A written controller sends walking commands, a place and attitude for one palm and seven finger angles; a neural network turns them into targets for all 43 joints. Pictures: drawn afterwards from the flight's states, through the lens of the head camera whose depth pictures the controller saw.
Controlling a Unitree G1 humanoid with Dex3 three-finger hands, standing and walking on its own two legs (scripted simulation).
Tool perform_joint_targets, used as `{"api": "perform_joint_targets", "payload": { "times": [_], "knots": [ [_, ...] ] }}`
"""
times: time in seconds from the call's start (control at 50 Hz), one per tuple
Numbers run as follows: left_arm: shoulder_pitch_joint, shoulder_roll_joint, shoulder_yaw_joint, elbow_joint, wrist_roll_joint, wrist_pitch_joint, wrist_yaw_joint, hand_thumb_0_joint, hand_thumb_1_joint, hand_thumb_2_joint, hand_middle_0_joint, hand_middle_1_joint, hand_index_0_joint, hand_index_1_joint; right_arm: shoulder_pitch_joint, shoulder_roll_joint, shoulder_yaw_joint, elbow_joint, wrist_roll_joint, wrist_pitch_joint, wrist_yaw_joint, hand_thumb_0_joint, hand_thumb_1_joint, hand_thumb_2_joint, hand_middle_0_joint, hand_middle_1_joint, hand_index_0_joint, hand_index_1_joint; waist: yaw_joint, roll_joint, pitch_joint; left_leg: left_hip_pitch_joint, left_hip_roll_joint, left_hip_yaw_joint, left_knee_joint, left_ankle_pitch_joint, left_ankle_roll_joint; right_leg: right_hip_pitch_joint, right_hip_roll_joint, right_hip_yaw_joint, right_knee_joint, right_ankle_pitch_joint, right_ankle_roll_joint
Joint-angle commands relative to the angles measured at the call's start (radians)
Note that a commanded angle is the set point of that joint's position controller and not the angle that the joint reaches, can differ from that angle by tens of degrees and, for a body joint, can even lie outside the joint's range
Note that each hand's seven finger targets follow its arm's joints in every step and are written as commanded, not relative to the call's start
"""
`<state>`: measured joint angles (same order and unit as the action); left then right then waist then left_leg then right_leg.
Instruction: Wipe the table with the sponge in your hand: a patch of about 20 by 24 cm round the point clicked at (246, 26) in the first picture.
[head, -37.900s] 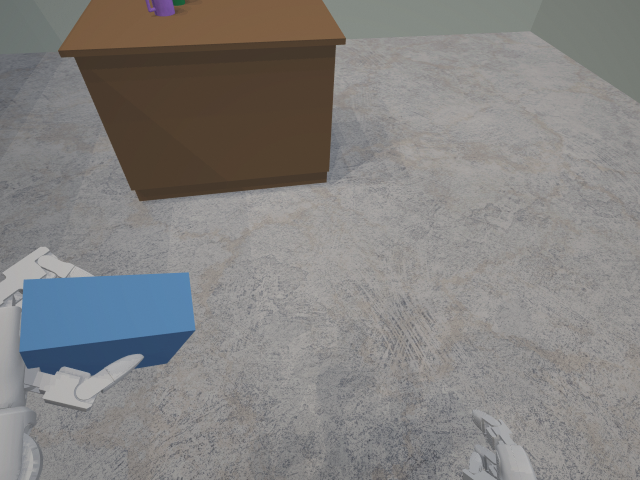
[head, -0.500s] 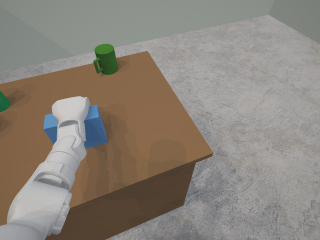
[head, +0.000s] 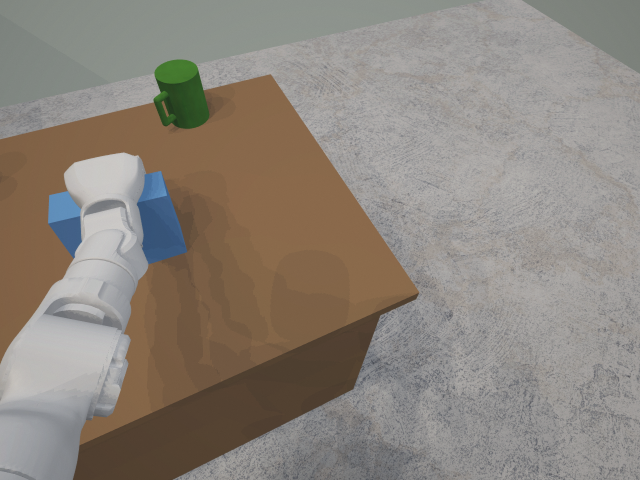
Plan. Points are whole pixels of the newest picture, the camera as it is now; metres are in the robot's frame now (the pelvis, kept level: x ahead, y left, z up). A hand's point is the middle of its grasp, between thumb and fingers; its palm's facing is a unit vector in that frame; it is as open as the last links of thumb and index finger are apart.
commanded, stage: slide back across to the first lane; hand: left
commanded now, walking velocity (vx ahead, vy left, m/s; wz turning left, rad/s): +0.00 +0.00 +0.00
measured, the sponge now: (129, 236) +0.45 +0.27 +0.00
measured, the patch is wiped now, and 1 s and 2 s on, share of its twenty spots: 1.00 1.00 1.00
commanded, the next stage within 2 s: wipe back along the first lane in 0.60 s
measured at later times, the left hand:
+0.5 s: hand (78, 218) +0.45 +0.32 +0.05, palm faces -0.12 -0.01 -0.99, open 9.5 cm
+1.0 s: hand (57, 243) +0.41 +0.33 +0.05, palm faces -0.10 +0.00 -1.00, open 9.5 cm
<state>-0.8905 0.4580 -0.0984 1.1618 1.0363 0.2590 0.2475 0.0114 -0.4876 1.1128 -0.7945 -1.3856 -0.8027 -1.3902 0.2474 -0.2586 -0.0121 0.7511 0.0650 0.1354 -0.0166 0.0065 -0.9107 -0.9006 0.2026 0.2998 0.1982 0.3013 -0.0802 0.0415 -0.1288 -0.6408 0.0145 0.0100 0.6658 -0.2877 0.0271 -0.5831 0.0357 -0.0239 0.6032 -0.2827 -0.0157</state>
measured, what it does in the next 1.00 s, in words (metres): stands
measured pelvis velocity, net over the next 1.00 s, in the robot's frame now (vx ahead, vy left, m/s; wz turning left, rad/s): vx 0.03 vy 0.01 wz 0.02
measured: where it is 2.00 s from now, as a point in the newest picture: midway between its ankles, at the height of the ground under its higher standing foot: outside the picture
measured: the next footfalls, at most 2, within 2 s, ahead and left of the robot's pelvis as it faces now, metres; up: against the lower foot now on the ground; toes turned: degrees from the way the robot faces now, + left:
none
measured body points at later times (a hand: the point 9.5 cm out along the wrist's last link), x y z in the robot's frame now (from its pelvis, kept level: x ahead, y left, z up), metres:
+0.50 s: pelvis +0.03 +0.01 +0.01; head +0.09 +0.01 +0.46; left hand +0.45 +0.32 +0.10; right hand +0.10 -0.26 -0.12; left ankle +0.01 +0.10 -0.72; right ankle +0.00 -0.11 -0.72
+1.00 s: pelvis +0.03 +0.01 +0.01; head +0.07 +0.01 +0.46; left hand +0.41 +0.33 +0.10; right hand +0.15 -0.25 -0.12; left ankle +0.01 +0.10 -0.72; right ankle +0.00 -0.11 -0.72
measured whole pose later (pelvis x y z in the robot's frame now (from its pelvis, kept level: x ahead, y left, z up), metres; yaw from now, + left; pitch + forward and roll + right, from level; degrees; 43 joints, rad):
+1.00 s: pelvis +0.03 +0.01 +0.01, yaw +1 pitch +11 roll -2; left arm -0.53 0.51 -0.05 0.79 1.01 0.16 0.18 0.00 -0.47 1.11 -0.77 -1.40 -0.78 -1.41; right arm 0.22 -0.27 -0.03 0.70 0.08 0.18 0.00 0.01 -0.91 -0.90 0.20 0.30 0.20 0.30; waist 0.00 0.05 -0.11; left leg -0.48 -0.01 0.00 0.60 -0.31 0.04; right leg -0.40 0.01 -0.03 0.51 -0.30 0.00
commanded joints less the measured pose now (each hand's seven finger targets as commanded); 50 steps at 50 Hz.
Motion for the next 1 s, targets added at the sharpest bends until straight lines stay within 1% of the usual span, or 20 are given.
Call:
{"api": "perform_joint_targets", "payload": {
  "times": [0.0,0.06,0.08,0.14,0.18,0.24,0.3,0.36,0.4,0.42,0.62,0.68,0.74,0.78,0.84,0.86,0.88,0.9,0.94,0.98],
  "knots": [
    [-0.277,0.254,0.056,-0.092,0.033,0.0,0.004,0.0,0.1,1.3,-1.2,-1.6,-1.2,-1.6,0.062,-0.169,-0.052,-0.081,-0.006,-0.022,-0.007,0.0,-0.9,-0.9,0.2,0.3,0.2,0.3,0.002,-0.047,-0.338,0.217,-0.008,-0.018,-0.051,0.221,0.024,0.156,0.01,0.014,-0.066,0.264,-0.029],
    [-0.251,0.308,0.083,-0.111,0.041,-0.008,-0.001,0.0,0.1,1.3,-1.2,-1.6,-1.2,-1.6,0.062,-0.172,-0.05,-0.09,0.0,-0.019,-0.006,0.0,-0.9,-0.9,0.2,0.3,0.2,0.3,0.012,-0.046,-0.317,0.205,-0.013,-0.013,-0.066,0.199,0.026,0.178,0.009,0.019,-0.083,0.247,-0.026],
    [-0.241,0.332,0.112,-0.128,0.036,-0.014,-0.005,0.0,0.1,1.3,-1.2,-1.6,-1.2,-1.6,0.057,-0.172,-0.051,-0.095,-0.001,-0.02,-0.007,0.0,-0.9,-0.9,0.2,0.3,0.2,0.3,0.03,-0.029,-0.333,0.212,-0.012,-0.016,-0.071,0.225,0.026,0.201,0.008,0.021,-0.082,0.277,-0.032],
    [-0.208,0.332,0.103,-0.162,0.041,-0.024,-0.01,0.0,0.1,1.3,-1.2,-1.6,-1.2,-1.6,0.059,-0.172,-0.054,-0.099,0.002,-0.019,-0.003,0.0,-0.9,-0.9,0.2,0.3,0.2,0.3,0.029,-0.018,-0.324,0.244,-0.013,-0.012,-0.078,0.244,0.028,0.213,0.01,0.017,-0.09,0.287,-0.031],
    [-0.18,0.375,0.144,-0.197,0.032,-0.035,-0.018,0.0,0.1,1.3,-1.2,-1.6,-1.2,-1.6,0.051,-0.173,-0.055,-0.105,0.004,-0.019,-0.002,0.0,-0.9,-0.9,0.2,0.3,0.2,0.3,0.051,0.003,-0.349,0.261,-0.016,-0.016,-0.086,0.286,0.027,0.253,0.009,0.02,-0.092,0.328,-0.037],
    [-0.167,0.352,0.119,-0.22,0.03,-0.043,-0.029,0.0,0.1,1.3,-1.2,-1.6,-1.2,-1.6,0.051,-0.176,-0.058,-0.102,0.008,-0.02,-0.001,0.0,-0.9,-0.9,0.2,0.3,0.2,0.3,0.035,-0.009,-0.308,0.293,-0.014,-0.017,-0.094,0.291,0.029,0.238,0.012,0.011,-0.105,0.32,-0.035],
    [-0.135,0.313,0.097,-0.252,0.028,-0.068,-0.046,0.0,0.1,1.3,-1.2,-1.6,-1.2,-1.6,0.05,-0.174,-0.064,-0.1,0.007,-0.022,-0.001,0.0,-0.9,-0.9,0.2,0.3,0.2,0.3,0.035,0.014,-0.305,0.341,-0.012,-0.022,-0.094,0.343,0.028,0.227,0.014,0.006,-0.105,0.341,-0.041],
    [-0.112,0.337,0.117,-0.268,0.029,-0.083,-0.052,0.0,0.1,1.3,-1.2,-1.6,-1.2,-1.6,0.041,-0.178,-0.065,-0.103,0.007,-0.017,-0.001,0.0,-0.9,-0.9,0.2,0.3,0.2,0.3,0.04,0.001,-0.275,0.344,-0.013,-0.023,-0.099,0.342,0.028,0.225,0.014,0.005,-0.115,0.337,-0.044],
    [-0.1,0.339,0.125,-0.292,0.028,-0.098,-0.055,0.0,0.1,1.3,-1.2,-1.6,-1.2,-1.6,0.038,-0.178,-0.067,-0.104,0.006,-0.016,-0.001,0.0,-0.9,-0.9,0.2,0.3,0.2,0.3,0.047,0.029,-0.288,0.378,-0.011,-0.031,-0.098,0.389,0.023,0.216,0.016,-0.001,-0.106,0.345,-0.049],
    [-0.092,0.304,0.099,-0.299,0.027,-0.1,-0.056,0.0,0.1,1.3,-1.2,-1.6,-1.2,-1.6,0.035,-0.174,-0.068,-0.108,0.005,-0.016,0.0,0.0,-0.9,-0.9,0.2,0.3,0.2,0.3,0.043,0.017,-0.278,0.38,-0.01,-0.031,-0.096,0.399,0.022,0.209,0.018,-0.006,-0.105,0.348,-0.048],
    [-0.007,0.368,0.166,-0.345,0.03,-0.114,-0.059,0.0,0.1,1.3,-1.2,-1.6,-1.2,-1.6,0.011,-0.181,-0.072,-0.12,-0.001,0.0,0.004,0.0,-0.9,-0.9,0.2,0.3,0.2,0.3,0.07,0.003,-0.318,0.407,-0.013,-0.031,-0.078,0.514,0.017,0.256,0.011,-0.004,-0.093,0.442,-0.051],
    [-0.029,0.359,0.158,-0.37,0.022,-0.122,-0.07,0.0,0.1,1.3,-1.2,-1.6,-1.2,-1.6,-0.007,-0.177,-0.067,-0.129,0.003,0.001,0.002,0.0,-0.9,-0.9,0.2,0.3,0.2,0.3,0.065,0.006,-0.296,0.4,-0.013,-0.036,-0.085,0.513,0.017,0.258,0.007,-0.002,-0.098,0.449,-0.053],
    [0.061,0.33,0.139,-0.384,0.024,-0.125,-0.079,0.0,0.1,1.3,-1.2,-1.6,-1.2,-1.6,-0.006,-0.177,-0.07,-0.138,0.003,0.004,0.005,0.0,-0.9,-0.9,0.2,0.3,0.2,0.3,0.071,0.009,-0.301,0.411,-0.017,-0.031,-0.078,0.511,0.017,0.262,0.01,-0.003,-0.1,0.451,-0.051],
    [0.062,0.259,0.096,-0.425,0.007,-0.131,-0.089,0.0,0.1,1.3,-1.2,-1.6,-1.2,-1.6,-0.022,-0.169,-0.07,-0.146,0.006,0.002,0.006,0.0,-0.9,-0.9,0.2,0.3,0.2,0.3,0.065,0.013,-0.29,0.422,-0.012,-0.038,-0.084,0.518,0.017,0.247,0.009,-0.003,-0.107,0.435,-0.053],
    [0.129,0.234,0.083,-0.45,-0.002,-0.123,-0.086,0.0,0.1,1.3,-1.2,-1.6,-1.2,-1.6,-0.027,-0.169,-0.072,-0.152,0.006,0.008,0.009,0.0,-0.9,-0.9,0.2,0.3,0.2,0.3,0.072,0.002,-0.277,0.428,-0.014,-0.044,-0.087,0.484,0.014,0.234,0.015,-0.012,-0.11,0.387,-0.053],
    [0.132,0.256,0.104,-0.447,-0.003,-0.119,-0.082,0.0,0.1,1.3,-1.2,-1.6,-1.2,-1.6,-0.035,-0.172,-0.071,-0.149,0.007,0.011,0.008,0.0,-0.9,-0.9,0.2,0.3,0.2,0.3,0.072,0.001,-0.255,0.42,-0.013,-0.047,-0.091,0.466,0.012,0.228,0.014,-0.012,-0.113,0.372,-0.056],
    [0.119,0.225,0.085,-0.472,-0.011,-0.12,-0.085,0.0,0.1,1.3,-1.2,-1.6,-1.2,-1.6,-0.05,-0.167,-0.067,-0.155,0.009,0.01,0.007,0.0,-0.9,-0.9,0.2,0.3,0.2,0.3,0.076,0.011,-0.257,0.418,-0.013,-0.053,-0.098,0.477,0.009,0.23,0.013,-0.011,-0.112,0.369,-0.06],
    [0.117,0.192,0.048,-0.472,-0.011,-0.113,-0.084,0.0,0.1,1.3,-1.2,-1.6,-1.2,-1.6,-0.047,-0.167,-0.07,-0.15,0.009,0.011,0.007,0.0,-0.9,-0.9,0.2,0.3,0.2,0.3,0.064,0.003,-0.235,0.427,-0.013,-0.053,-0.098,0.442,0.009,0.208,0.014,-0.016,-0.116,0.337,-0.056],
    [0.141,0.205,0.063,-0.446,-0.007,-0.096,-0.079,0.0,0.1,1.3,-1.2,-1.6,-1.2,-1.6,-0.048,-0.169,-0.065,-0.149,0.01,0.013,0.006,0.0,-0.9,-0.9,0.2,0.3,0.2,0.3,0.07,-0.021,-0.219,0.403,-0.016,-0.056,-0.11,0.385,0.009,0.205,0.016,-0.019,-0.12,0.292,-0.058],
    [0.115,0.172,0.044,-0.452,-0.016,-0.093,-0.082,0.0,0.1,1.3,-1.2,-1.6,-1.2,-1.6,-0.065,-0.162,-0.061,-0.152,0.013,0.011,0.004,0.0,-0.9,-0.9,0.2,0.3,0.2,0.3,0.069,-0.025,-0.2,0.391,-0.012,-0.056,-0.122,0.365,0.009,0.206,0.013,-0.019,-0.123,0.281,-0.062]
  ]
}}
